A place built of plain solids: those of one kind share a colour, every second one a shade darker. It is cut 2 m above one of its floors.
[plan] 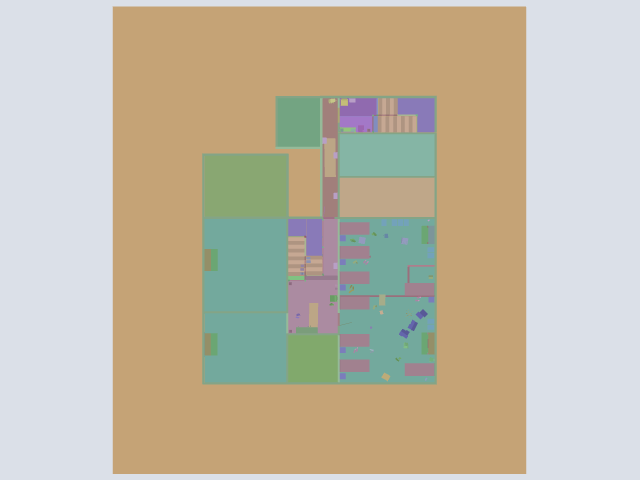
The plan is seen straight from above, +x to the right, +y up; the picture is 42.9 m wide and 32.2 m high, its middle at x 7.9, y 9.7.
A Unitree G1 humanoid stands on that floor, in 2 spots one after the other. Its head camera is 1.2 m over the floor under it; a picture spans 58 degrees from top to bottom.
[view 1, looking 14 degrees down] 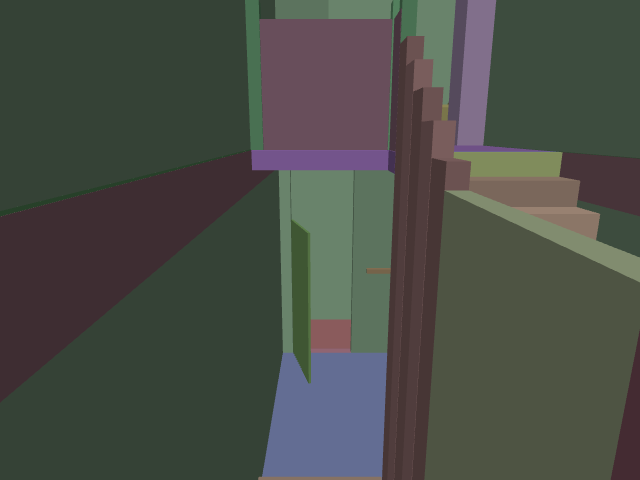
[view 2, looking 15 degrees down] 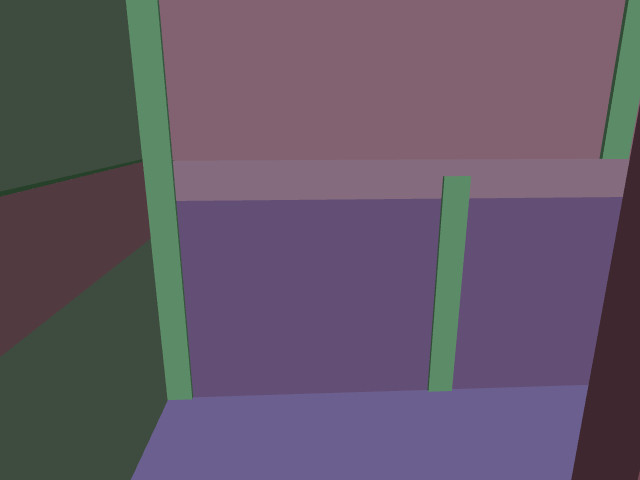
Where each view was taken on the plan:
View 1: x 14.98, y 17.46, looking -180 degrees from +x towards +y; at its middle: wall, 7.14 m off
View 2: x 6.32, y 10.52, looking -3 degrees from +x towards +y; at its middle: stair_pan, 1.81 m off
